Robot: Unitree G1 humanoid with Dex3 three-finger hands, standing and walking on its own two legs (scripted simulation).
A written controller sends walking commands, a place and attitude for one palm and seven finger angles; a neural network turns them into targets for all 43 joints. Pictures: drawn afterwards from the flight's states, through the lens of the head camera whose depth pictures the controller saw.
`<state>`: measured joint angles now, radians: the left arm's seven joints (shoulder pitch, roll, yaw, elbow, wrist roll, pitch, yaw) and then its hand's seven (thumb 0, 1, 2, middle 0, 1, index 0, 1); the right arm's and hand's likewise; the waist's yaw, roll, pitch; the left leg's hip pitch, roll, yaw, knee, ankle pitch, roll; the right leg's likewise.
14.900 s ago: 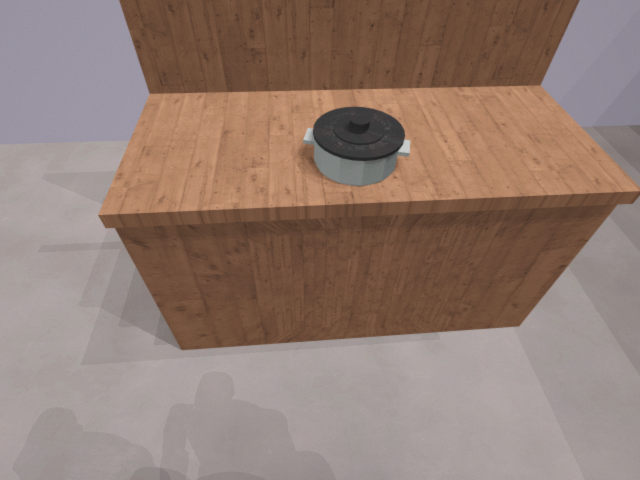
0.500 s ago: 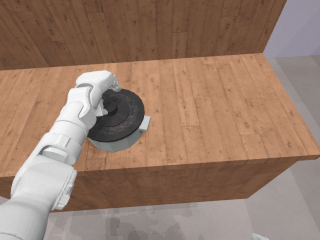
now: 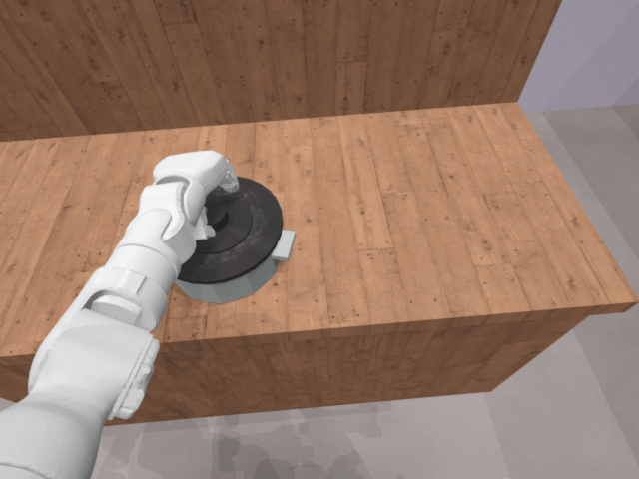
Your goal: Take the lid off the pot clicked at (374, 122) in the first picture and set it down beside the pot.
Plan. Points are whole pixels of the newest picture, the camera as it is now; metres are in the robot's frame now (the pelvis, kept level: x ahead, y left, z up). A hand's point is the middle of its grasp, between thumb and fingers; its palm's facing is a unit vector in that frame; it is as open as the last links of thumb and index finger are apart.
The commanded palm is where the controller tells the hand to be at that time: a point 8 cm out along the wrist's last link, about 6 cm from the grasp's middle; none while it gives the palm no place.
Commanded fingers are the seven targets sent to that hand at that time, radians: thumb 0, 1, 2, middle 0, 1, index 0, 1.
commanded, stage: lower the open fingers around the knob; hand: left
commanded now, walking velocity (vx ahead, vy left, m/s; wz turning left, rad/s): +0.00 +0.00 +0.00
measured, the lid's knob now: (212, 215) +0.49 +0.16 +0.01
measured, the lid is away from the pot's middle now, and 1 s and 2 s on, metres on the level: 0.00 0.00 0.00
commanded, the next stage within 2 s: close the fingers and squeeze the knob in 1.70 s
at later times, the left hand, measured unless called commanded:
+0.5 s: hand (208, 224) +0.45 +0.15 +0.04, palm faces -0.38 -0.07 -0.92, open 10.3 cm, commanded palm +0.46 +0.15 +0.09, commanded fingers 0.00 -0.24 1.22 -0.79 -0.08 -0.79 -0.08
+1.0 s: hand (210, 220) +0.46 +0.15 +0.04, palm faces -0.39 -0.06 -0.92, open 10.3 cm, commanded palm +0.46 +0.15 +0.08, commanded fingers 0.00 -0.24 1.22 -0.79 -0.08 -0.79 -0.08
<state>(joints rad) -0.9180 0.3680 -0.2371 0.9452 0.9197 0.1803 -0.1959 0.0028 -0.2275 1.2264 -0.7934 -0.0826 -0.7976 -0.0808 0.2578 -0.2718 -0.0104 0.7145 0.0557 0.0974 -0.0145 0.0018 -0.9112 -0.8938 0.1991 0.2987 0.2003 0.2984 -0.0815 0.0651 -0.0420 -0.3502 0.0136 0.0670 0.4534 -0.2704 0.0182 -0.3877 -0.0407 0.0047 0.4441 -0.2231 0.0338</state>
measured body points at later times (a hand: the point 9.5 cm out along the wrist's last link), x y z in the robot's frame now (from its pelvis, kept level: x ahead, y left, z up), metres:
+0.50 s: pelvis +0.00 +0.00 +0.00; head +0.06 -0.02 +0.44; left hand +0.47 +0.15 +0.09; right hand +0.06 -0.27 -0.14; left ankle -0.04 +0.11 -0.74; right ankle -0.01 -0.14 -0.74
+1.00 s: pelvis -0.01 +0.00 +0.00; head +0.06 -0.02 +0.44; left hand +0.47 +0.15 +0.09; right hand +0.03 -0.28 -0.14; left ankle -0.04 +0.11 -0.74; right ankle -0.01 -0.14 -0.74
